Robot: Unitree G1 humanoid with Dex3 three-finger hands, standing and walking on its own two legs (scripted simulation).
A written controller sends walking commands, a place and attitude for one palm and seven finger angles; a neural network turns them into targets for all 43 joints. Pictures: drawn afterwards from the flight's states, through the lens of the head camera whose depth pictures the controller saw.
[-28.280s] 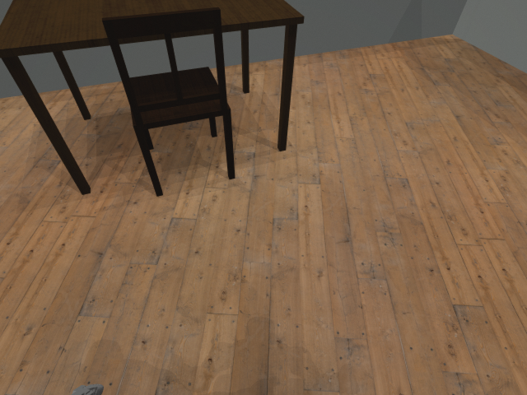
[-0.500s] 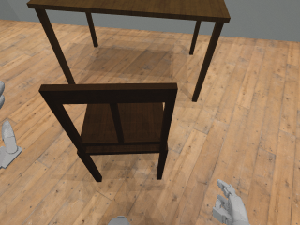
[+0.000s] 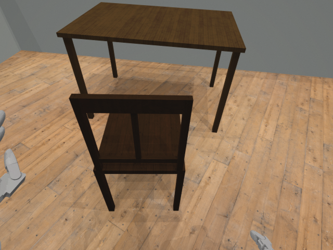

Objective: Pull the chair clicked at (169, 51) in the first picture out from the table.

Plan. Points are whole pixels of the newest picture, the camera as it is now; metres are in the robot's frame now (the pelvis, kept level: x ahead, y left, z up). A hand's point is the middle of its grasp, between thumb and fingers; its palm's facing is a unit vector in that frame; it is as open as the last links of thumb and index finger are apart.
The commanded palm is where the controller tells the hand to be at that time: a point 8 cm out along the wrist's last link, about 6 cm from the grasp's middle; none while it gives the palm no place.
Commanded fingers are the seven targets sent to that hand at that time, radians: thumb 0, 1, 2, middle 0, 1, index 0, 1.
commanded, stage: stop stepping back and stand still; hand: left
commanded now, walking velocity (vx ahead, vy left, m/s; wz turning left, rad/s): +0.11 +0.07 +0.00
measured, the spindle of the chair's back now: (136, 137) +0.55 +0.15 -0.11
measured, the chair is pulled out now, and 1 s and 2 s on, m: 0.62 0.62 0.62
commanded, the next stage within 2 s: let the arm hang, fingers relaxed in 1.06 s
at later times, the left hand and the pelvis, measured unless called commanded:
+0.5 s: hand (10, 194) +0.17 +0.28 +0.15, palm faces +0.46 -0.78 -0.42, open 7.4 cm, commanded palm +0.12 +0.32 +0.18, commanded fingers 0.00 0.90 0.90 -0.20 -0.30 -0.20 -0.30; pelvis -0.02 +0.01 +0.00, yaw +0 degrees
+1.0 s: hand (29, 164) +0.23 +0.28 +0.16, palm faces +0.38 -0.80 -0.47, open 7.4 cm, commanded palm +0.17 +0.32 +0.18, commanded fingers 0.00 0.90 0.90 -0.20 -0.30 -0.20 -0.30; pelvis +0.03 +0.02 +0.01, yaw -1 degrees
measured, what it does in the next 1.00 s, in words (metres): steps on the spot: right foot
